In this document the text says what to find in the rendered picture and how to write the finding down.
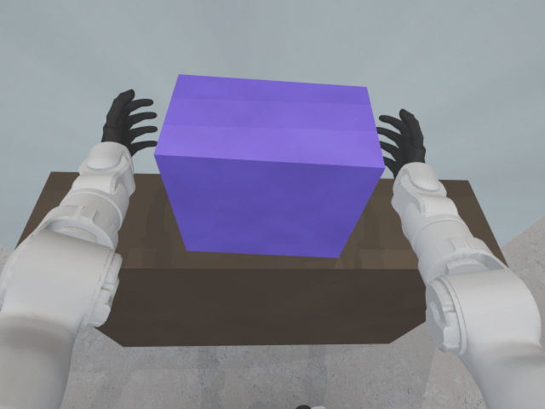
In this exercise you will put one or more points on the right robot forearm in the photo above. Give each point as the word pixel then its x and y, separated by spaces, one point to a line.
pixel 439 237

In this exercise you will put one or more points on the pedestal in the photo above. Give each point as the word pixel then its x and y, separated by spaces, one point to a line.
pixel 168 296

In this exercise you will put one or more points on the left robot forearm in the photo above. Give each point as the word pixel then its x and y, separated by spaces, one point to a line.
pixel 93 209

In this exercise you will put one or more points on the right robot upper arm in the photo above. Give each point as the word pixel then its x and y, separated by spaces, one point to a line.
pixel 488 320

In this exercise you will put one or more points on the robot left hand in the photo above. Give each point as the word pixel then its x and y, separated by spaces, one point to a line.
pixel 118 122

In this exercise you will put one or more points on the robot right hand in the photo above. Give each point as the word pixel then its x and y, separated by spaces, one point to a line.
pixel 409 141

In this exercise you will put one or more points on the left robot upper arm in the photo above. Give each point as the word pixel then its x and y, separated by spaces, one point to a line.
pixel 61 284

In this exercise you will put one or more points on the carton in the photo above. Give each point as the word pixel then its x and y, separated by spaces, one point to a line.
pixel 268 167

